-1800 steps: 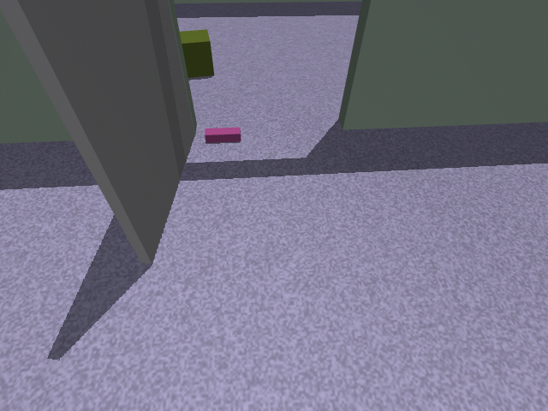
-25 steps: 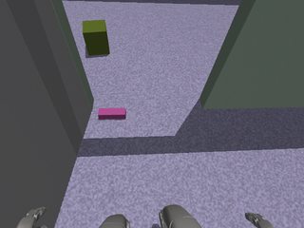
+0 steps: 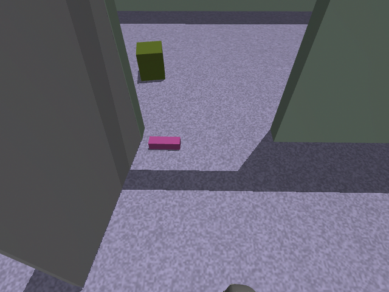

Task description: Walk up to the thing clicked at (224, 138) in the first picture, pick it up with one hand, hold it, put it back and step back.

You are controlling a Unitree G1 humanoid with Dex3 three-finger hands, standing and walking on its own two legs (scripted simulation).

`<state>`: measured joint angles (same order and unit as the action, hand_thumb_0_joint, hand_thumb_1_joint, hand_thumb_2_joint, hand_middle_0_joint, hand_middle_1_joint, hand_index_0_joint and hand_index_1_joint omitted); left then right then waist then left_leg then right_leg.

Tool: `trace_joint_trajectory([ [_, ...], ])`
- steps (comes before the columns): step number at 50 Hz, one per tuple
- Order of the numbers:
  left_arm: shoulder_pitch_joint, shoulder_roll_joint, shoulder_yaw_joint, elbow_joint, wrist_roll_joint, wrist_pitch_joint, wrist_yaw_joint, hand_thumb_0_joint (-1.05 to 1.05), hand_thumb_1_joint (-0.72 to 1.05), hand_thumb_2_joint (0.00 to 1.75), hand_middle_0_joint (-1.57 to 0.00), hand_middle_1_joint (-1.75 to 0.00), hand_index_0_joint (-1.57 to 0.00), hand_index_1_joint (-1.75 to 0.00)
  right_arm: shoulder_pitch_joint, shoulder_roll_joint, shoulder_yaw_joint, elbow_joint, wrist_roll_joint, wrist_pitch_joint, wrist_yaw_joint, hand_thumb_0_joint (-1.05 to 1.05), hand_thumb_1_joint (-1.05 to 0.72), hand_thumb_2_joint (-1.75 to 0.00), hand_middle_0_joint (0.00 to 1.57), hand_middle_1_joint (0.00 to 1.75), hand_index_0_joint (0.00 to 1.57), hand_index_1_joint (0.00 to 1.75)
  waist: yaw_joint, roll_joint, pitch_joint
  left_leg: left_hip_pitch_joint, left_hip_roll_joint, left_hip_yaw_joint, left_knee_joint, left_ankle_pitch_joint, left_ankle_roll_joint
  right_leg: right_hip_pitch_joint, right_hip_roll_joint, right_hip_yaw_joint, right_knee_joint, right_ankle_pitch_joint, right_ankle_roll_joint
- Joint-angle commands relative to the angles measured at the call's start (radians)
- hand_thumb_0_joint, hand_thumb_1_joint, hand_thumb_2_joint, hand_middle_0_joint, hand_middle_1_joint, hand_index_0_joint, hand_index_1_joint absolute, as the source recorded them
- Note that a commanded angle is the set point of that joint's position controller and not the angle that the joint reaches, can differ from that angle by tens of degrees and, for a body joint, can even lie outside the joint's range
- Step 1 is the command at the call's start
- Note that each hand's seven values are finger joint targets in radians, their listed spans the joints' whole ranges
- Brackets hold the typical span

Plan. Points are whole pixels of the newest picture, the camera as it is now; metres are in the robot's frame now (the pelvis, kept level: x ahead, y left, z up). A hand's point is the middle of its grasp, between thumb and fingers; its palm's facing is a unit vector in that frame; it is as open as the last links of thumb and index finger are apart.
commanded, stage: step back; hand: left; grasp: from above
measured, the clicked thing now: (164, 142) +1.07 +0.21 -0.73
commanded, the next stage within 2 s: stand in 0.82 s
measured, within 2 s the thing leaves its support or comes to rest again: neither
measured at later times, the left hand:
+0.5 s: hand out of the picture +0.09 +0.27 -0.15, palm faces +0.00 -0.94 -0.35, open 7.4 cm
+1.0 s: hand (81, 280) +0.16 +0.26 -0.13, palm faces -0.04 -0.94 -0.34, open 7.4 cm
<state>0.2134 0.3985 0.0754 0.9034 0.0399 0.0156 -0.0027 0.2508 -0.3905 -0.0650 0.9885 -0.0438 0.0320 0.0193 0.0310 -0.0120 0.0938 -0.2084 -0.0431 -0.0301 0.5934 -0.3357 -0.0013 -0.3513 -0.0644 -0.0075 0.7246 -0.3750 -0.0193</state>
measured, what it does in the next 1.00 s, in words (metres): stands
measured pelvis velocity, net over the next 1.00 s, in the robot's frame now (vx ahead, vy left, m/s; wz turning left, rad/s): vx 0.04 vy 0.02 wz -0.03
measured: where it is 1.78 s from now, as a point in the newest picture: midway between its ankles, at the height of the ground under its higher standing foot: outside the picture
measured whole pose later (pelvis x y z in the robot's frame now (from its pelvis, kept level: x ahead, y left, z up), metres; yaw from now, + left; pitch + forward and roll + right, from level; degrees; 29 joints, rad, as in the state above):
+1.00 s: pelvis +0.04 +0.02 +0.02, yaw -2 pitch -3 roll +0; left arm 0.05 0.35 0.00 1.09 0.00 -0.02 0.00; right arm 0.04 -0.34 -0.02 1.10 -0.01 -0.01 0.01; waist 0.00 0.00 0.08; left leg -0.11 0.01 0.03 0.39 -0.23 0.00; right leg -0.13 -0.02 0.03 0.40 -0.22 0.02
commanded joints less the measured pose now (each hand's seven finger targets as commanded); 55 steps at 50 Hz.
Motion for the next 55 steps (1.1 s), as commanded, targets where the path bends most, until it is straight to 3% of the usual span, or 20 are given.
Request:
trace_joint_trajectory([
  [1, -0.119, 0.219, 0.046, -0.064, -0.014, -0.028, 0.0, 0.0, 0.9, 0.9, -0.2, -0.3, -0.2, -0.3, -0.113, -0.271, -0.057, -0.105, -0.004, -0.069, -0.02, 0.0, -0.9, -0.9, 0.2, 0.3, 0.2, 0.3, -0.032, 0.055, 0.06, -0.147, 0.343, -0.461, -0.394, -0.464, 0.21, -0.134, 0.015, 0.109, 0.161, -0.113, 0.004],
  [3, -0.055, 0.183, 0.036, -0.034, -0.024, -0.038, -0.013, 0.0, 0.9, 0.9, -0.2, -0.3, -0.2, -0.3, -0.136, -0.235, -0.043, -0.105, -0.007, -0.076, -0.024, 0.0, -0.9, -0.9, 0.2, 0.3, 0.2, 0.3, -0.015, 0.12, 0.013, -0.072, 0.259, -0.285, -0.333, -0.272, 0.16, -0.083, 0.02, 0.052, 0.069, -0.052, 0.003],
  [7, 0.013, 0.158, 0.04, 0.02, -0.017, -0.054, -0.01, 0.0, 0.9, 0.9, -0.2, -0.3, -0.2, -0.3, -0.134, -0.218, -0.038, -0.096, 0.002, -0.049, -0.011, 0.0, -0.9, -0.9, 0.2, 0.3, 0.2, 0.3, 0.005, 0.174, -0.037, -0.183, 0.194, -0.15, -0.217, -0.266, 0.109, 0.223, 0.092, -0.029, -0.239, 0.039, 0.0],
  [8, 0.033, 0.172, 0.045, 0.036, -0.009, -0.06, -0.001, 0.0, 0.9, 0.9, -0.2, -0.3, -0.2, -0.3, -0.106, -0.179, -0.028, -0.094, 0.008, -0.041, -0.014, 0.0, -0.9, -0.9, 0.2, 0.3, 0.2, 0.3, 0.014, 0.103, -0.043, -0.238, 0.163, -0.121, -0.115, -0.259, 0.086, 0.314, 0.082, 0.023, -0.301, 0.046, -0.004],
  [10, 0.054, 0.301, 0.069, 0.036, 0.004, -0.074, 0.009, 0.0, 0.9, 0.9, -0.2, -0.3, -0.2, -0.3, -0.115, -0.142, -0.021, -0.104, 0.013, -0.037, -0.021, 0.0, -0.9, -0.9, 0.2, 0.3, 0.2, 0.3, 0.037, -0.142, -0.034, -0.328, 0.006, -0.033, 0.221, -0.267, 0.024, 0.202, -0.236, 0.543, -0.519, -0.409, -0.153],
  [11, -0.011, 0.313, 0.075, 0.01, 0.002, -0.078, 0.008, 0.0, 0.9, 0.9, -0.2, -0.3, -0.2, -0.3, -0.073, -0.184, -0.037, -0.084, 0.007, -0.037, -0.024, 0.0, -0.9, -0.9, 0.2, 0.3, 0.2, 0.3, 0.01, -0.09, 0.013, -0.28, 0.047, -0.084, 0.301, -0.245, 0.013, 0.09, -0.302, 0.602, -0.537, -0.5, -0.206],
  [12, -0.043, 0.287, 0.069, -0.006, -0.001, -0.08, 0.011, 0.0, 0.9, 0.9, -0.2, -0.3, -0.2, -0.3, -0.052, -0.193, -0.038, -0.076, 0.013, -0.043, -0.02, 0.0, -0.9, -0.9, 0.2, 0.3, 0.2, 0.3, -0.007, -0.047, 0.027, -0.292, 0.069, -0.096, 0.306, -0.194, 0.016, 0.099, -0.282, 0.551, -0.508, -0.424, -0.216],
  [15, -0.081, 0.261, 0.058, -0.002, 0.0, -0.08, 0.011, 0.0, 0.9, 0.9, -0.2, -0.3, -0.2, -0.3, -0.024, -0.181, -0.04, -0.05, 0.009, -0.05, -0.013, 0.0, -0.9, -0.9, 0.2, 0.3, 0.2, 0.3, -0.025, -0.11, -0.005, -0.189, 0.095, -0.048, 0.226, -0.138, 0.014, 0.027, -0.213, 0.381, -0.474, -0.29, -0.163],
  [19, -0.128, 0.217, 0.032, -0.015, -0.009, -0.063, 0.003, 0.0, 0.9, 0.9, -0.2, -0.3, -0.2, -0.3, 0.019, -0.148, -0.044, -0.012, 0.002, -0.059, -0.01, 0.0, -0.9, -0.9, 0.2, 0.3, 0.2, 0.3, -0.057, -0.117, -0.06, 0.047, 0.042, 0.042, -0.084, -0.009, 0.015, -0.054, -0.117, 0.195, -0.337, -0.105, -0.103],
  [20, -0.113, 0.184, 0.015, -0.01, -0.011, -0.056, 0.001, 0.0, 0.9, 0.9, -0.2, -0.3, -0.2, -0.3, 0.011, -0.157, -0.049, -0.011, -0.004, -0.065, -0.017, 0.0, -0.9, -0.9, 0.2, 0.3, 0.2, 0.3, -0.065, -0.062, -0.06, 0.094, 0.053, 0.009, -0.159, 0.028, 0.019, -0.091, -0.086, 0.151, -0.261, -0.027, -0.077],
  [21, -0.085, 0.139, -0.004, -0.011, -0.02, -0.055, 0.001, 0.0, 0.9, 0.9, -0.2, -0.3, -0.2, -0.3, -0.011, -0.19, -0.053, -0.02, -0.01, -0.072, -0.023, 0.0, -0.9, -0.9, 0.2, 0.3, 0.2, 0.3, -0.051, 0.057, -0.073, 0.11, 0.169, -0.161, -0.24, -0.013, 0.042, -0.122, -0.025, 0.102, -0.152, 0.041, -0.043],
  [22, -0.082, 0.114, -0.01, 0.002, -0.037, -0.052, 0.001, 0.0, 0.9, 0.9, -0.2, -0.3, -0.2, -0.3, -0.083, -0.238, -0.049, -0.043, -0.005, -0.078, -0.025, 0.0, -0.9, -0.9, 0.2, 0.3, 0.2, 0.3, -0.032, 0.163, -0.067, 0.018, 0.328, -0.39, -0.346, -0.156, 0.123, -0.109, 0.068, 0.028, -0.057, -0.032, 0.001],
  [23, -0.076, 0.173, 0.01, 0.025, -0.032, -0.051, 0.008, 0.0, 0.9, 0.9, -0.2, -0.3, -0.2, -0.3, -0.136, -0.253, -0.048, -0.05, 0.006, -0.078, -0.022, 0.0, -0.9, -0.9, 0.2, 0.3, 0.2, 0.3, -0.019, 0.11, -0.053, -0.09, 0.365, -0.373, -0.323, -0.144, 0.186, 0.008, 0.045, 0.042, -0.011, -0.097, 0.004],
  [24, -0.055, 0.166, 0.004, 0.034, -0.031, -0.058, 0.007, 0.0, 0.9, 0.9, -0.2, -0.3, -0.2, -0.3, -0.165, -0.233, -0.041, -0.053, 0.005, -0.078, -0.021, 0.0, -0.9, -0.9, 0.2, 0.3, 0.2, 0.3, 0.002, 0.08, -0.065, -0.066, 0.328, -0.286, -0.258, -0.025, 0.173, 0.053, 0.041, 0.038, -0.084, -0.069, -0.004],
  [26, -0.059, 0.16, 0.001, 0.053, -0.031, -0.073, 0.011, 0.0, 0.9, 0.9, -0.2, -0.3, -0.2, -0.3, -0.175, -0.195, -0.025, -0.04, 0.012, -0.077, -0.024, 0.0, -0.9, -0.9, 0.2, 0.3, 0.2, 0.3, 0.003, 0.103, -0.106, -0.033, 0.221, -0.117, -0.145, 0.324, 0.086, 0.164, 0.014, 0.07, -0.244, 0.247, -0.013],
  [27, -0.046, 0.175, 0.005, 0.065, -0.038, -0.078, 0.015, 0.0, 0.9, 0.9, -0.2, -0.3, -0.2, -0.3, -0.161, -0.182, -0.017, -0.031, 0.021, -0.076, -0.025, 0.0, -0.9, -0.9, 0.2, 0.3, 0.2, 0.3, 0.002, 0.121, -0.133, -0.05, 0.188, -0.078, -0.111, 0.385, 0.055, 0.222, -0.003, 0.11, -0.233, 0.365, -0.016],
  [30, -0.089, 0.201, 0.006, 0.063, -0.039, -0.075, 0.019, 0.0, 0.9, 0.9, -0.2, -0.3, -0.2, -0.3, -0.133, -0.172, -0.018, -0.01, 0.026, -0.07, -0.032, 0.0, -0.9, -0.9, 0.2, 0.3, 0.2, 0.3, -0.026, 0.064, -0.165, 0.01, 0.152, -0.035, -0.093, 0.408, 0.034, 0.223, -0.046, 0.136, -0.194, 0.504, -0.04],
  [37, -0.135, 0.183, -0.011, 0.084, -0.034, -0.064, 0.024, 0.0, 0.9, 0.9, -0.2, -0.3, -0.2, -0.3, -0.202, -0.167, -0.019, 0.012, 0.028, -0.062, -0.031, 0.0, -0.9, -0.9, 0.2, 0.3, 0.2, 0.3, -0.024, 0.017, -0.153, 0.035, 0.176, -0.039, -0.157, 0.315, 0.051, 0.211, -0.034, 0.125, -0.232, 0.438, -0.025],
  [46, -0.183, 0.158, -0.035, 0.13, -0.039, -0.054, 0.02, 0.0, 0.9, 0.9, -0.2, -0.3, -0.2, -0.3, -0.235, -0.164, 0.0, 0.055, 0.041, -0.069, -0.027, 0.0, -0.9, -0.9, 0.2, 0.3, 0.2, 0.3, -0.035, 0.011, -0.177, 0.163, 0.182, -0.043, -0.236, 0.515, 0.026, 0.268, -0.05, 0.101, -0.33, 0.54, 0.002],
  [55, -0.212, 0.164, -0.035, 0.158, -0.033, -0.054, 0.015, 0.0, 0.9, 0.9, -0.2, -0.3, -0.2, -0.3, -0.255, -0.157, 0.009, 0.078, 0.038, -0.065, -0.022, 0.0, -0.9, -0.9, 0.2, 0.3, 0.2, 0.3, -0.038, 0.021, -0.124, 0.128, 0.175, -0.038, -0.327, 0.303, 0.013, 0.273, -0.056, 0.11, -0.424, 0.372, 0.01],
])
